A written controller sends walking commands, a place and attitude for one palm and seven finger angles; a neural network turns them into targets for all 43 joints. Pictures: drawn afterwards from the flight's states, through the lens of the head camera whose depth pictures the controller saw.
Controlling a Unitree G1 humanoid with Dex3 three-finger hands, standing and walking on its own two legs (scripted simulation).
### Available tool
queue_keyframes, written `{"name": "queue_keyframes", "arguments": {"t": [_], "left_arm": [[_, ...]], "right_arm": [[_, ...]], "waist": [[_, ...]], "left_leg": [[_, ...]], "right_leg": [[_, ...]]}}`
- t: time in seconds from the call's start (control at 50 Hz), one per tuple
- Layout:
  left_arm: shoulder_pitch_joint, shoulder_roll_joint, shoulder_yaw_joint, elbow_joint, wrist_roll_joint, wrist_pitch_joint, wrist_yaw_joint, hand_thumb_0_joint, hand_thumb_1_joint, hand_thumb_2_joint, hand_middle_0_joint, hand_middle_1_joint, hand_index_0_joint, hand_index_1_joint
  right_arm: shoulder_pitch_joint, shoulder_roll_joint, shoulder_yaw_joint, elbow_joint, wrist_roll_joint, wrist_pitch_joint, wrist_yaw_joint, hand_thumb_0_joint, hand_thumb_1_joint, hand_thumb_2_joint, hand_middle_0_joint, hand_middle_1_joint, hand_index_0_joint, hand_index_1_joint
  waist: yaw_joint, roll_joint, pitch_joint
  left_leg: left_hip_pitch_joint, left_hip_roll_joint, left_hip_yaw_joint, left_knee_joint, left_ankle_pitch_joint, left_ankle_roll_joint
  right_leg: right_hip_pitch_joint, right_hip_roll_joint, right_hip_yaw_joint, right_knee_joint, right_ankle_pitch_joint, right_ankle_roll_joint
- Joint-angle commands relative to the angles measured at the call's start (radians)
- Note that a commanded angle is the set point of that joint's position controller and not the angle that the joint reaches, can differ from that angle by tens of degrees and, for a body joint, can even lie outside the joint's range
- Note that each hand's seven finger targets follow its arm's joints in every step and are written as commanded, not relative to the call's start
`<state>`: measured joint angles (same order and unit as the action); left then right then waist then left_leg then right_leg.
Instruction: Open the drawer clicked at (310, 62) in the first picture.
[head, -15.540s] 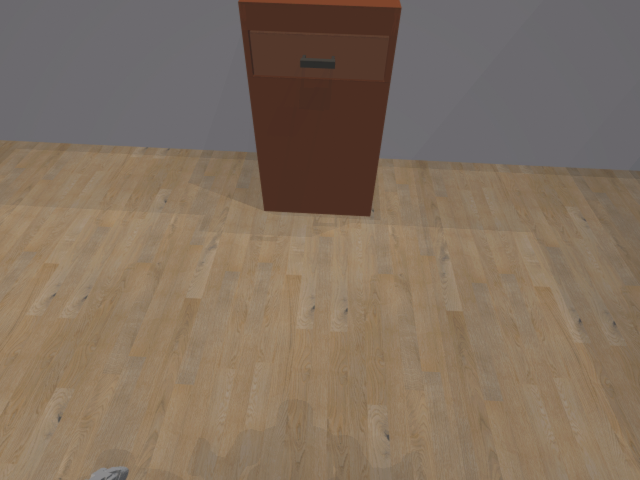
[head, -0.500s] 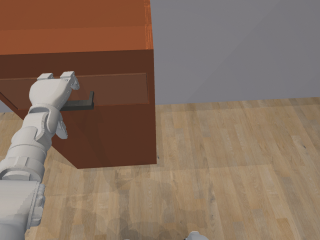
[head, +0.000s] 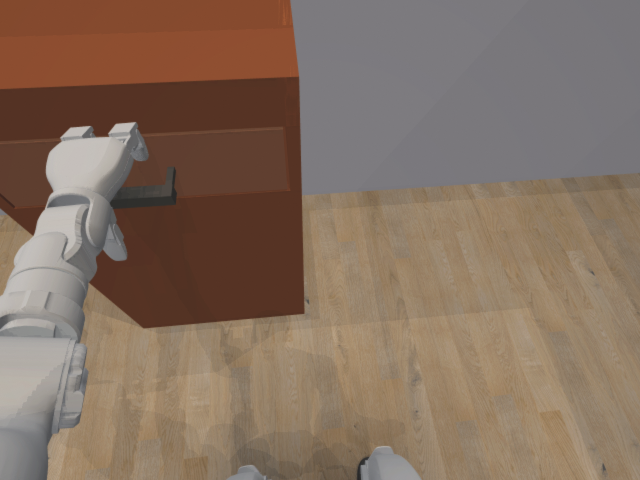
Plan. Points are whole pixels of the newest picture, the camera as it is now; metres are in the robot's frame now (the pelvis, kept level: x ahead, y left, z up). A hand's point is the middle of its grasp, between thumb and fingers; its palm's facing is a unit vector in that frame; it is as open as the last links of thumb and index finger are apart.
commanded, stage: re-aim the fingers above the handle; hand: left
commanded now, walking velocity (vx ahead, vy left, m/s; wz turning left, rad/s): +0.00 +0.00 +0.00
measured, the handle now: (137, 186) +0.53 +0.25 -0.02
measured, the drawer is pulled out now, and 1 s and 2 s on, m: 0.00 0.00 0.00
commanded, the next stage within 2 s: lower the fingers behind the handle in 1.10 s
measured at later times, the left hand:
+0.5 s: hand (115, 194) +0.48 +0.25 +0.04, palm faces -0.05 -0.02 -1.00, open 13.8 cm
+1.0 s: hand (114, 193) +0.48 +0.25 +0.04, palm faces -0.05 -0.01 -1.00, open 13.8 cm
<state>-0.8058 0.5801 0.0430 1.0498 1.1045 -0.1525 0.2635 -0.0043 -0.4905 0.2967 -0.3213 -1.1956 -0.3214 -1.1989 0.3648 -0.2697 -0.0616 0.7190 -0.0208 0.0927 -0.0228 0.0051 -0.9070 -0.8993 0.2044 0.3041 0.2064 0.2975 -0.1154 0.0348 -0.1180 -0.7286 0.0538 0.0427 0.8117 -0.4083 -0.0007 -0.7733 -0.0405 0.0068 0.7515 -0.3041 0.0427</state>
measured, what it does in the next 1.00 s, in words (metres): stands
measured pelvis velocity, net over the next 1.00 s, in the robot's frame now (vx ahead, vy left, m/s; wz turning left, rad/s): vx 0.01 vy -0.01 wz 0.01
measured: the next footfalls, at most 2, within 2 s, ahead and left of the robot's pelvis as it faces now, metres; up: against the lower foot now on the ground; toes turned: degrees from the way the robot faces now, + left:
none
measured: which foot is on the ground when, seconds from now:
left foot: down 0.00-1.00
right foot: down 0.00-1.00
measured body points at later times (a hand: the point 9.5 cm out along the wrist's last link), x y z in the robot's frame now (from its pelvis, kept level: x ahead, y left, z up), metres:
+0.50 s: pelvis +0.01 +0.00 +0.00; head +0.10 +0.00 +0.44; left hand +0.47 +0.25 +0.10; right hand +0.04 -0.28 -0.13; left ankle -0.02 +0.12 -0.70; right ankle +0.02 -0.15 -0.70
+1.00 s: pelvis +0.01 -0.01 +0.00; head +0.11 -0.01 +0.44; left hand +0.47 +0.25 +0.10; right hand +0.03 -0.30 -0.12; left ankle -0.02 +0.12 -0.70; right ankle +0.02 -0.15 -0.70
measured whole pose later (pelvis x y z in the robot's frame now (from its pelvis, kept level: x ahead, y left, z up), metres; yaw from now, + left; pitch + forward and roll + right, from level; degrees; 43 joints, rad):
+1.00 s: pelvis +0.01 -0.01 +0.00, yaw +1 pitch +18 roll -1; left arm -0.80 0.57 0.03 1.03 1.11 -0.16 0.27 0.00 -0.49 0.30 -0.32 -1.20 -0.32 -1.20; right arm 0.34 -0.27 -0.07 0.71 -0.02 0.08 -0.03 0.00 -0.91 -0.90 0.20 0.30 0.21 0.30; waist -0.10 0.03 -0.12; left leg -0.71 0.06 0.02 0.80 -0.41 -0.01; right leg -0.76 -0.04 -0.01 0.75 -0.32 0.03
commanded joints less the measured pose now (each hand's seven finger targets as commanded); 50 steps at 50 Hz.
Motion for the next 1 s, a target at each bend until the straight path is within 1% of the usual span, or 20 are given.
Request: {"name": "queue_keyframes", "arguments": {"t": [0.0, 0.08, 0.14, 0.2, 0.26, 0.3, 0.34, 0.36, 0.4, 0.46, 0.5, 0.54, 0.58, 0.6, 0.74, 0.78, 0.88, 0.92, 0.94, 0.98], "left_arm": [[-0.405, 0.311, 0.085, -0.205, -0.001, 0.001, 0.050, 0.000, -0.500, 0.300, -0.300, -1.200, -0.300, -1.200], [-0.437, 0.255, 0.040, -0.211, -0.004, 0.002, 0.057, 0.000, -0.500, 0.300, -0.300, -1.200, -0.300, -1.200], [-0.458, 0.253, 0.040, -0.223, -0.012, 0.004, 0.056, 0.000, -0.500, 0.300, -0.300, -1.200, -0.300, -1.200], [-0.433, 0.227, 0.027, -0.212, -0.009, 0.011, 0.051, 0.000, -0.500, 0.300, -0.300, -1.200, -0.300, -1.200], [-0.403, 0.252, 0.058, -0.227, -0.012, 0.011, 0.048, 0.000, -0.500, 0.300, -0.300, -1.200, -0.300, -1.200], [-0.404, 0.222, 0.034, -0.240, -0.012, 0.016, 0.047, 0.000, -0.500, 0.300, -0.300, -1.200, -0.300, -1.200], [-0.376, 0.254, 0.068, -0.256, -0.012, 0.019, 0.048, 0.000, -0.500, 0.300, -0.300, -1.200, -0.300, -1.200], [-0.359, 0.221, 0.044, -0.253, -0.010, 0.022, 0.049, 0.000, -0.500, 0.300, -0.300, -1.200, -0.300, -1.200], [-0.353, 0.209, 0.034, -0.249, -0.011, 0.031, 0.049, 0.000, -0.500, 0.300, -0.300, -1.200, -0.300, -1.200], [-0.376, 0.227, 0.048, -0.295, -0.007, 0.023, 0.055, 0.000, -0.500, 0.300, -0.300, -1.200, -0.300, -1.200], [-0.324, 0.268, 0.089, -0.285, -0.013, 0.024, 0.056, 0.000, -0.500, 0.300, -0.300, -1.200, -0.300, -1.200], [-0.349, 0.255, 0.073, -0.272, -0.012, 0.025, 0.055, 0.000, -0.500, 0.300, -0.300, -1.200, -0.300, -1.200], [-0.309, 0.269, 0.082, -0.245, -0.014, 0.029, 0.053, 0.000, -0.500, 0.300, -0.300, -1.200, -0.300, -1.200], [-0.336, 0.249, 0.053, -0.244, -0.010, 0.030, 0.050, 0.000, -0.500, 0.300, -0.300, -1.200, -0.300, -1.200], [-0.403, 0.210, 0.018, -0.263, -0.018, -0.007, 0.035, 0.000, -0.500, 0.300, -0.300, -1.200, -0.300, -1.200], [-0.384, 0.261, 0.056, -0.232, -0.017, -0.008, 0.035, 0.000, -0.500, 0.300, -0.300, -1.200, -0.300, -1.200], [-0.428, 0.261, 0.041, -0.196, 0.000, 0.001, 0.052, 0.000, -0.500, 0.300, -0.300, -1.200, -0.300, -1.200], [-0.424, 0.278, 0.061, -0.213, 0.002, 0.002, 0.056, 0.000, -0.500, 0.300, -0.300, -1.200, -0.300, -1.200], [-0.427, 0.320, 0.096, -0.226, 0.000, 0.000, 0.056, 0.000, -0.500, 0.300, -0.300, -1.200, -0.300, -1.200], [-0.393, 0.281, 0.068, -0.189, -0.001, 0.013, 0.053, 0.000, -0.500, 0.300, -0.300, -1.200, -0.300, -1.200]], "right_arm": [[0.115, -0.172, -0.056, -0.054, -0.002, -0.019, -0.011, 0.000, -0.900, -0.900, 0.200, 0.300, 0.200, 0.300], [0.123, -0.169, -0.061, -0.046, -0.001, -0.023, -0.011, 0.000, -0.900, -0.900, 0.200, 0.300, 0.200, 0.300], [0.131, -0.170, -0.062, -0.042, -0.003, -0.024, -0.013, 0.000, -0.900, -0.900, 0.200, 0.300, 0.200, 0.300], [0.132, -0.164, -0.063, -0.039, -0.003, -0.024, -0.010, 0.000, -0.900, -0.900, 0.200, 0.300, 0.200, 0.300], [0.134, -0.164, -0.065, -0.039, -0.004, -0.019, -0.007, 0.000, -0.900, -0.900, 0.200, 0.300, 0.200, 0.300], [0.125, -0.160, -0.063, -0.045, -0.004, -0.017, -0.005, 0.000, -0.900, -0.900, 0.200, 0.300, 0.200, 0.300], [0.119, -0.162, -0.063, -0.051, -0.005, -0.011, -0.002, 0.000, -0.900, -0.900, 0.200, 0.300, 0.200, 0.300], [0.117, -0.156, -0.064, -0.056, -0.003, -0.010, -0.001, 0.000, -0.900, -0.900, 0.200, 0.300, 0.200, 0.300], [0.107, -0.158, -0.062, -0.062, 0.000, -0.009, 0.000, 0.000, -0.900, -0.900, 0.200, 0.300, 0.200, 0.300], [0.103, -0.155, -0.067, -0.066, 0.000, -0.011, -0.003, 0.000, -0.900, -0.900, 0.200, 0.300, 0.200, 0.300], [0.093, -0.157, -0.064, -0.066, -0.002, -0.008, -0.005, 0.000, -0.900, -0.900, 0.200, 0.300, 0.200, 0.300], [0.090, -0.157, -0.061, -0.064, 0.001, -0.007, -0.007, 0.000, -0.900, -0.900, 0.200, 0.300, 0.200, 0.300], [0.082, -0.159, -0.061, -0.062, 0.005, -0.008, -0.010, 0.000, -0.900, -0.900, 0.200, 0.300, 0.200, 0.300], [0.079, -0.158, -0.058, -0.067, 0.007, -0.009, -0.013, 0.000, -0.900, -0.900, 0.200, 0.300, 0.200, 0.300], [0.097, -0.154, -0.065, -0.062, 0.005, -0.024, -0.023, 0.000, -0.900, -0.900, 0.200, 0.300, 0.200, 0.300], [0.097, -0.160, -0.063, -0.055, 0.006, -0.024, -0.024, 0.000, -0.900, -0.900, 0.200, 0.300, 0.200, 0.300], [0.099, -0.159, -0.057, -0.054, 0.006, -0.029, -0.023, 0.000, -0.900, -0.900, 0.200, 0.300, 0.200, 0.300], [0.104, -0.160, -0.060, -0.056, 0.001, -0.033, -0.019, 0.000, -0.900, -0.900, 0.200, 0.300, 0.200, 0.300], [0.106, -0.165, -0.058, -0.054, -0.003, -0.030, -0.018, 0.000, -0.900, -0.900, 0.200, 0.300, 0.200, 0.300], [0.108, -0.161, -0.060, -0.054, 0.001, -0.028, -0.016, 0.000, -0.900, -0.900, 0.200, 0.300, 0.200, 0.300]], "waist": [[0.023, 0.058, -0.415], [0.001, 0.068, -0.408], [-0.003, 0.062, -0.431], [0.001, 0.062, -0.426], [0.018, 0.076, -0.457], [0.014, 0.072, -0.434], [0.032, 0.078, -0.448], [0.027, 0.067, -0.450], [0.023, 0.051, -0.404], [0.025, 0.053, -0.440], [0.045, 0.050, -0.443], [0.027, 0.021, -0.404], [0.037, 0.011, -0.386], [0.022, 0.009, -0.371], [-0.001, 0.018, -0.387], [0.009, 0.010, -0.386], [-0.002, 0.025, -0.369], [0.016, 0.065, -0.422], [0.025, 0.060, -0.454], [0.017, 0.041, -0.428]], "left_leg": [[0.222, -0.063, -0.013, -0.091, 0.391, 0.027], [0.244, -0.060, -0.017, -0.088, 0.403, 0.025], [0.265, -0.059, -0.023, -0.085, 0.429, 0.024], [0.280, -0.057, -0.025, -0.081, 0.470, 0.023], [0.303, -0.054, -0.026, -0.075, 0.532, 0.020], [0.287, -0.055, -0.019, -0.078, 0.524, 0.021], [0.295, -0.055, -0.020, -0.077, 0.569, 0.020], [0.296, -0.056, -0.018, -0.077, 0.561, 0.022], [0.279, -0.054, -0.016, -0.089, 0.527, 0.022], [0.295, -0.059, -0.013, -0.089, 0.522, 0.026], [0.281, -0.062, -0.005, -0.091, 0.525, 0.028], [0.256, -0.064, -0.005, -0.097, 0.490, 0.029], [0.244, -0.069, 0.003, -0.104, 0.445, 0.032], [0.237, -0.070, 0.004, -0.110, 0.419, 0.032], [0.265, -0.072, -0.003, -0.100, 0.414, 0.034], [0.241, -0.075, -0.001, -0.098, 0.387, 0.033], [0.210, -0.077, -0.003, -0.092, 0.353, 0.033], [0.228, -0.078, 0.001, -0.084, 0.389, 0.031], [0.229, -0.077, -0.003, -0.079, 0.420, 0.031], [0.214, -0.075, 0.001, -0.076, 0.419, 0.030]], "right_leg": [[0.244, 0.081, -0.052, -0.044, 0.255, -0.069], [0.214, 0.083, -0.056, -0.048, 0.253, -0.069], [0.221, 0.084, -0.057, -0.049, 0.265, -0.070], [0.217, 0.086, -0.062, -0.047, 0.282, -0.070], [0.233, 0.085, -0.060, -0.040, 0.313, -0.069], [0.239, 0.085, -0.061, -0.044, 0.321, -0.068], [0.263, 0.085, -0.059, -0.040, 0.345, -0.072], [0.263, 0.085, -0.061, -0.041, 0.343, -0.068], [0.256, 0.086, -0.064, -0.049, 0.328, -0.068], [0.284, 0.084, -0.056, -0.051, 0.343, -0.067], [0.316, 0.082, -0.051, -0.049, 0.364, -0.067], [0.315, 0.081, -0.052, -0.056, 0.357, -0.068], [0.319, 0.080, -0.047, -0.064, 0.341, -0.066], [0.311, 0.079, -0.047, -0.071, 0.328, -0.064], [0.289, 0.080, -0.042, -0.077, 0.314, -0.065], [0.293, 0.078, -0.038, -0.072, 0.309, -0.063], [0.258, 0.077, -0.039, -0.065, 0.272, -0.063], [0.276, 0.078, -0.037, -0.053, 0.298, -0.066], [0.299, 0.077, -0.037, -0.042, 0.322, -0.067], [0.287, 0.079, -0.041, -0.042, 0.329, -0.063]]}}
